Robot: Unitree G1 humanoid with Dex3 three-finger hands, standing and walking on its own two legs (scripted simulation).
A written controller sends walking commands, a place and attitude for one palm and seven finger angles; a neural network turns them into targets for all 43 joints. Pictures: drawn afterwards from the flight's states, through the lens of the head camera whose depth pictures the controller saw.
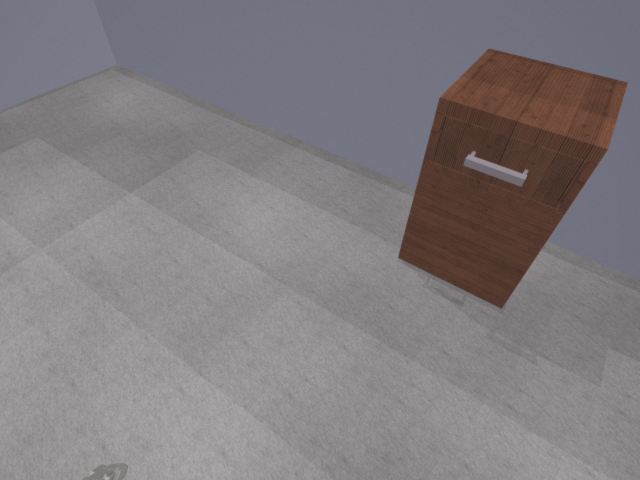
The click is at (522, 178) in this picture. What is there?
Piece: drawer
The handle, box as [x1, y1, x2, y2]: [463, 151, 528, 186]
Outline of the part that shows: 464,161 463,165 520,186 528,170 525,169 522,174 477,158 474,156 474,151 469,155 468,154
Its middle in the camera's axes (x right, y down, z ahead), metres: +0.50 -0.20 +1.11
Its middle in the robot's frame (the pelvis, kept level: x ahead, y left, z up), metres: +0.97 -0.46 -0.18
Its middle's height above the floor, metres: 0.59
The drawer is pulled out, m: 0.00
